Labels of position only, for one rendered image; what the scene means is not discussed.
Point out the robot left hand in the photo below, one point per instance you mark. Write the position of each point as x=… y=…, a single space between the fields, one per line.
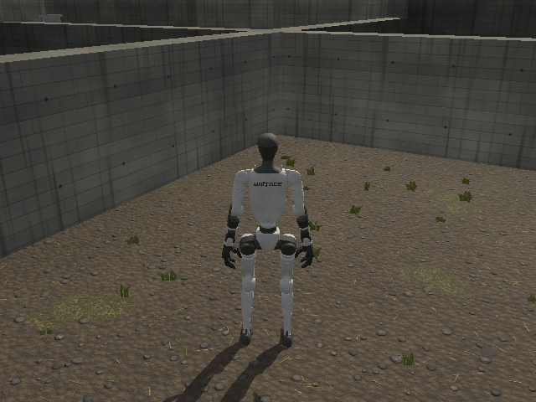
x=227 y=257

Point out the right robot upper arm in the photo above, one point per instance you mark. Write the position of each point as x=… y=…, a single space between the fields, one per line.
x=294 y=177

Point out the robot right forearm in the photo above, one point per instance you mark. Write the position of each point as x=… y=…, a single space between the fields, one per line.
x=304 y=228

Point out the left robot upper arm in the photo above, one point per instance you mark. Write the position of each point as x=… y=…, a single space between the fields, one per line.
x=241 y=177

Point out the robot right hand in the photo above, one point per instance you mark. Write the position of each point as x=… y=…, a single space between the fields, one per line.
x=309 y=255

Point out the robot right shin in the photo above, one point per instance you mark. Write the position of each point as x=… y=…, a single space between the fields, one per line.
x=287 y=308

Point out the robot left forearm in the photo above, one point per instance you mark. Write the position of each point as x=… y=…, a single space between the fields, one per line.
x=231 y=229

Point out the robot right thigh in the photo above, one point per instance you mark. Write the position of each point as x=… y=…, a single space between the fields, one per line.
x=287 y=255

